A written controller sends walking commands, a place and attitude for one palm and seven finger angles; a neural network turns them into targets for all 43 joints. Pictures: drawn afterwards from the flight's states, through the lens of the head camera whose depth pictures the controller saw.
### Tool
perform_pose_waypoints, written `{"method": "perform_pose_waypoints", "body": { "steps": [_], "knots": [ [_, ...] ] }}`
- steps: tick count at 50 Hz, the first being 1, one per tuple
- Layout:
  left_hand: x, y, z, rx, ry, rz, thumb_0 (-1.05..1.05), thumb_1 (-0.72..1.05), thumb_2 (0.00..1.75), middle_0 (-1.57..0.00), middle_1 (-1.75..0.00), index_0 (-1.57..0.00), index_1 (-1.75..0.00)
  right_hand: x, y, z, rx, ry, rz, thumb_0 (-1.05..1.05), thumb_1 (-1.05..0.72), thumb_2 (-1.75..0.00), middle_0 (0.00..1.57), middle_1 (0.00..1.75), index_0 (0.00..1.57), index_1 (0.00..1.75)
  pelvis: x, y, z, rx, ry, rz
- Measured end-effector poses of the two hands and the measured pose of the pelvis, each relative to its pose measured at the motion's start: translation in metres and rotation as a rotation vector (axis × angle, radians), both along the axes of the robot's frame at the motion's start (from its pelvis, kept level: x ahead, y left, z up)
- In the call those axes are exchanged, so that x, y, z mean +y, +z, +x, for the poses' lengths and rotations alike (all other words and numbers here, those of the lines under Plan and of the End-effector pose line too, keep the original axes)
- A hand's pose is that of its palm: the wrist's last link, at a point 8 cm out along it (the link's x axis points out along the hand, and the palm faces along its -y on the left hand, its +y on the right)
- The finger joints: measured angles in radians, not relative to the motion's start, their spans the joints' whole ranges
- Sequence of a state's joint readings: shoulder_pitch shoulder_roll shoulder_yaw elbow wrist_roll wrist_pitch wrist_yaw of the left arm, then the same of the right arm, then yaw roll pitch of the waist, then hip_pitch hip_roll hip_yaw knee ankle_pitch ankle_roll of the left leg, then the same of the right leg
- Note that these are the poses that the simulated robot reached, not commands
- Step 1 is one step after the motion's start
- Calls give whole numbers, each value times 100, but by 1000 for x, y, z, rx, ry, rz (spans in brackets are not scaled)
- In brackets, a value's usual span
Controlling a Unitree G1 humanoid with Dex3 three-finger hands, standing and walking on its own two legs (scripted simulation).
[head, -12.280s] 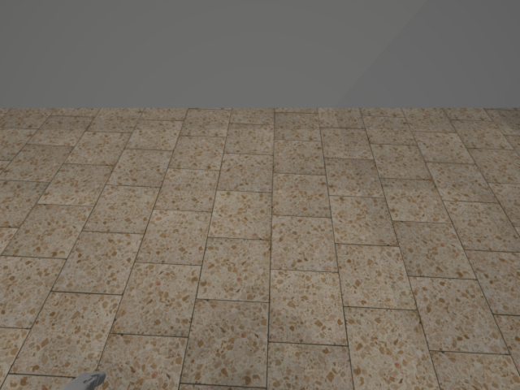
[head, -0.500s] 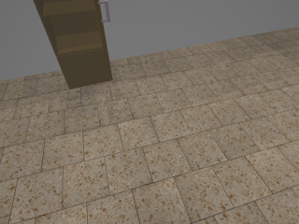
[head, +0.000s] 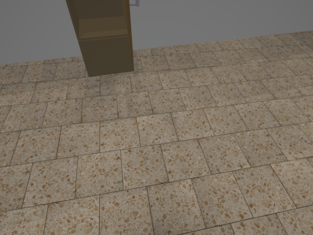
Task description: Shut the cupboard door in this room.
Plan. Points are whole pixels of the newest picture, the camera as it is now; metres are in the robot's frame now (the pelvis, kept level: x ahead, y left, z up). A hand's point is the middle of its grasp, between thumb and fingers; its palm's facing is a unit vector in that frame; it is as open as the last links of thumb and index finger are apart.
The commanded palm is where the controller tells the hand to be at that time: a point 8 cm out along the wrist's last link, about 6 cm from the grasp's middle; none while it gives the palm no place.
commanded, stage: stand and wait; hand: left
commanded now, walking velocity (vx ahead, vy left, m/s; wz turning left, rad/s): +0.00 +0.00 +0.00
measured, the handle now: out of the picture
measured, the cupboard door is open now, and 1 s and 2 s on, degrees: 84 84 84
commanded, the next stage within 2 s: turn or walk to find it in 0.24 s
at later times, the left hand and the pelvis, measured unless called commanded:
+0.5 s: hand out of the picture +0.01 +0.17 -0.16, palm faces +0.20 -0.96 -0.21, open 7.3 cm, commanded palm none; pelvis -0.01 -0.02 +0.01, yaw +9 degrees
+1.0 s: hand out of the picture -0.03 +0.16 -0.14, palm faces +0.37 -0.89 -0.28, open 7.4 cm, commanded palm none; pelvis -0.03 -0.05 +0.01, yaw +21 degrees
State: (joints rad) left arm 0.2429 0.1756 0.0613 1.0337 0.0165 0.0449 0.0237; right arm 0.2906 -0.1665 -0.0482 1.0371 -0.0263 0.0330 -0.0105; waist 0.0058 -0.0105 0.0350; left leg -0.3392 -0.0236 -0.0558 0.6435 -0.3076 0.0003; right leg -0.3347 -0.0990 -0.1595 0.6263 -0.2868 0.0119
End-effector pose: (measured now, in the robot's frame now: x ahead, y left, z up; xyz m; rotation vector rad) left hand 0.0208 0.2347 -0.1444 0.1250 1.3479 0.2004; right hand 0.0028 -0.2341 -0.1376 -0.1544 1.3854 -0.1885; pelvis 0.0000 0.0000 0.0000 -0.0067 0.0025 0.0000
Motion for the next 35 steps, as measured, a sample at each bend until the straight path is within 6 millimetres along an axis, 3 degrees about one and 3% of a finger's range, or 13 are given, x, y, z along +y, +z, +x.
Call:
{"method": "perform_pose_waypoints", "body": {
  "steps": [6, 12, 19, 29, 35],
  "knots": [
    [7, 12, 25, -65, -11, 31, 1, 91, 90, -20, -30, -20, -30, -2, 8, 27, -72, 50, -8, 1, -91, -90, 20, 29, 19, 30, -5, 7, 0, 5, 30, 4],
    [-10, 27, 35, -143, -15, 59, 1, 91, 90, -20, -30, -20, -30, -13, 0, 48, -108, 79, 34, 1, -91, -90, 20, 29, 20, 30, -21, 8, 0, -7, 46, 17],
    [-29, 27, 10, -102, 32, 31, 1, 91, 90, -20, -30, -20, -30, -24, 0, 54, -87, 109, 35, 1, -91, -90, 20, 29, 20, 30, -27, 11, 1, -21, 94, 19],
    [-3, 4, -55, 11, 173, 9, 1, 91, 90, -21, -30, -21, -30, -11, 4, 59, -23, 220, -21, 1, -91, -90, 19, 29, 19, 30, -8, 3, -11, -17, 183, 23],
    [8, 17, -71, 44, 203, 37, 1, 91, 90, -20, -30, -20, -30, -1, 11, 67, -46, 265, -1, 1, -91, -90, 20, 29, 20, 30, -11, 12, -17, 4, 225, 7]
  ]
}}
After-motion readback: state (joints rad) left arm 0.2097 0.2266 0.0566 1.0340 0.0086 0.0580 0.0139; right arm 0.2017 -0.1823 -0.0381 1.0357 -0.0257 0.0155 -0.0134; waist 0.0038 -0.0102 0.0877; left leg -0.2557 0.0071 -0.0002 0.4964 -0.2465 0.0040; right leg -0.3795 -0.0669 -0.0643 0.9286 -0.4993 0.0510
